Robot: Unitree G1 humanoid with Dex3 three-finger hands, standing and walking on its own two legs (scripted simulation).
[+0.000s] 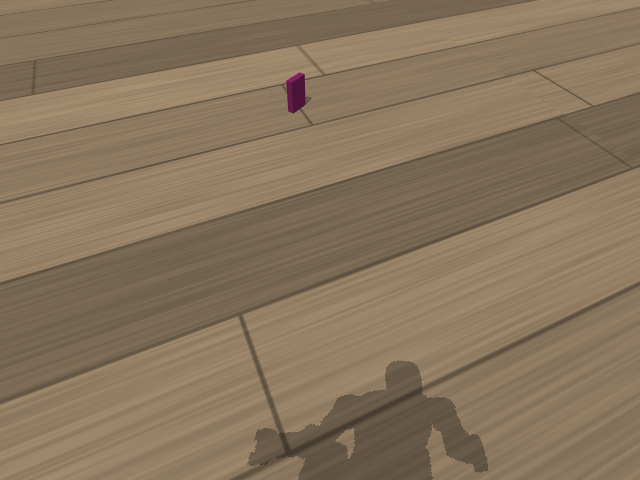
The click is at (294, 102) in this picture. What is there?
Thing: carton on end
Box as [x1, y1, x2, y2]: [286, 72, 304, 112]
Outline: 299,72 286,81 288,111 294,112 304,105 304,74
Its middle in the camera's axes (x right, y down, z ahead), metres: -0.14 -0.80 +2.24
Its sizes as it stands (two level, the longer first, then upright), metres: 0.117 0.037 0.188
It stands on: the floor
